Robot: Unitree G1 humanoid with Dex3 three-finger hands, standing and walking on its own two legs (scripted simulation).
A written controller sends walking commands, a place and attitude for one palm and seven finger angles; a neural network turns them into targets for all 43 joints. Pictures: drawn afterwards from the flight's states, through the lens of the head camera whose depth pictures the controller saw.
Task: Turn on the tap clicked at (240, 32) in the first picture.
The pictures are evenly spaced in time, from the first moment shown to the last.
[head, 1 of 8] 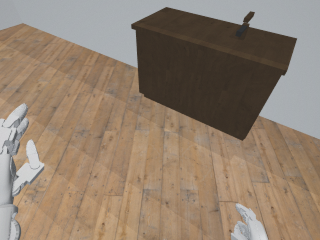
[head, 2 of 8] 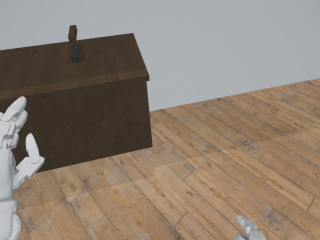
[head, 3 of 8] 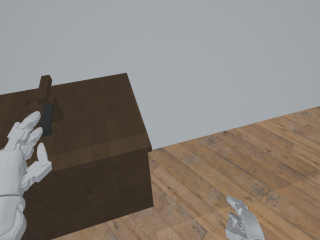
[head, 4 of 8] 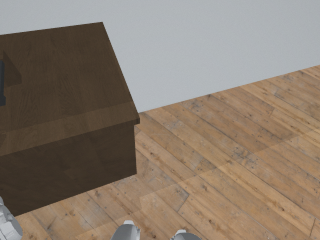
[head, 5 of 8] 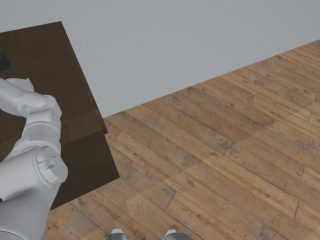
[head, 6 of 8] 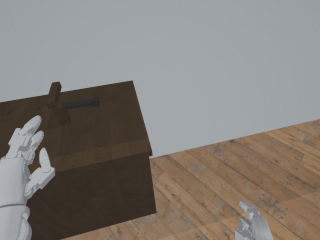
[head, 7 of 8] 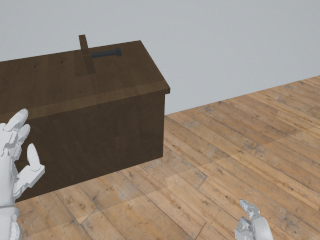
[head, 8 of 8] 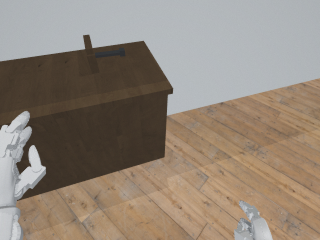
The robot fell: no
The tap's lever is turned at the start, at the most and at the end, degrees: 0 86 86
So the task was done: yes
